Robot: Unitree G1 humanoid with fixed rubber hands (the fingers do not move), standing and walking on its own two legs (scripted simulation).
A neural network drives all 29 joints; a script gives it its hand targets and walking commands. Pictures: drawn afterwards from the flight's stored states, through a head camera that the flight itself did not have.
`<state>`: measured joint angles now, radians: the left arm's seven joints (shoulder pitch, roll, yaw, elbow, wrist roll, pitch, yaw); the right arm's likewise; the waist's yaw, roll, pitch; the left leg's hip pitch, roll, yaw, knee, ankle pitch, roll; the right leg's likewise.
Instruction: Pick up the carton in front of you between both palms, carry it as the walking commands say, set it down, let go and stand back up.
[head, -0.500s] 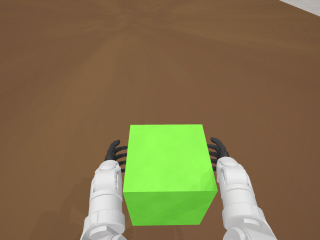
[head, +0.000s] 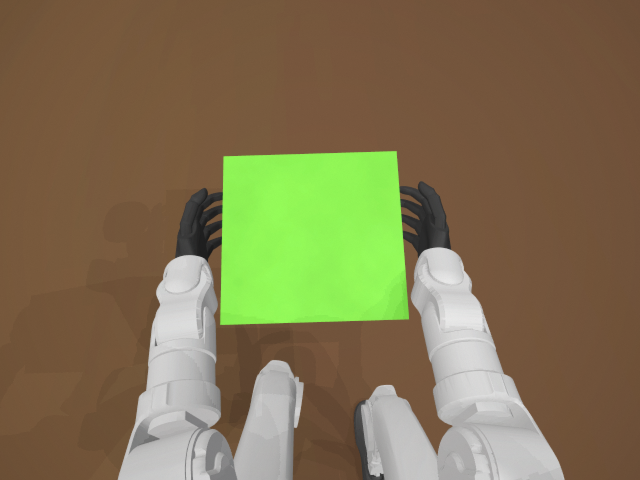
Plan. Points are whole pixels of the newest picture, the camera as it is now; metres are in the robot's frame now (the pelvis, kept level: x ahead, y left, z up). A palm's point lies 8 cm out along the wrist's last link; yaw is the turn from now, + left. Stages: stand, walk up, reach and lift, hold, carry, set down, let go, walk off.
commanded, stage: set down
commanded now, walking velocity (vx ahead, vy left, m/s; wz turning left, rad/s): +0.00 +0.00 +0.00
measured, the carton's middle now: (313, 252) +0.41 +0.07 -0.16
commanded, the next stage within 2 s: none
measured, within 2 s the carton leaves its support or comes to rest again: rests again in 1.78 s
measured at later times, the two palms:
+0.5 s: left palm (206, 260) +0.40 +0.24 -0.23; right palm (385, 245) +0.45 -0.05 -0.22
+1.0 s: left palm (213, 269) +0.41 +0.26 -0.37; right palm (359, 247) +0.49 -0.03 -0.37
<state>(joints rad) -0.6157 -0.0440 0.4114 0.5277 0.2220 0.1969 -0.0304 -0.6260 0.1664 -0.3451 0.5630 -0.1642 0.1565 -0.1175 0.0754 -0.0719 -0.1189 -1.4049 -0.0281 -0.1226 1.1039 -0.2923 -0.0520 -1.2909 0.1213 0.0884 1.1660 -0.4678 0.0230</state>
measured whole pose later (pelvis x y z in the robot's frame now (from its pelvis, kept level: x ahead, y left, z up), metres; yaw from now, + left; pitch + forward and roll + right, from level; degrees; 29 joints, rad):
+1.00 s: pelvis -0.06 +0.00 -0.23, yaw -5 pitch +46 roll -4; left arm -1.17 0.14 0.52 0.74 0.20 0.26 0.01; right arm -1.33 -0.08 -0.28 0.95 -0.10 0.21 -0.18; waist 0.16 -0.11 0.07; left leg -2.28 -0.08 -0.14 1.87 -0.39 -0.10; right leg -2.17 0.23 0.07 1.96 -0.61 0.10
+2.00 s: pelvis -0.06 +0.00 -0.27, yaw -5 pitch +42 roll +1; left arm -1.29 0.22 0.53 1.00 0.15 0.15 -0.06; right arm -1.48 -0.20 -0.11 1.19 -0.04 0.13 -0.13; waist 0.21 -0.11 0.25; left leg -2.32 0.04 -0.06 2.03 -0.44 -0.07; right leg -2.25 0.22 0.06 2.14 -0.62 0.06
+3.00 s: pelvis -0.05 +0.01 -0.20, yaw -2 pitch +43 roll -3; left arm -1.12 0.31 0.38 0.86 -0.08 0.13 0.01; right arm -1.33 -0.24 -0.15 0.98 0.00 0.20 -0.13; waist 0.18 -0.08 0.06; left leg -2.17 -0.02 -0.06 1.81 -0.39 -0.03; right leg -2.04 0.09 0.02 1.90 -0.63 0.05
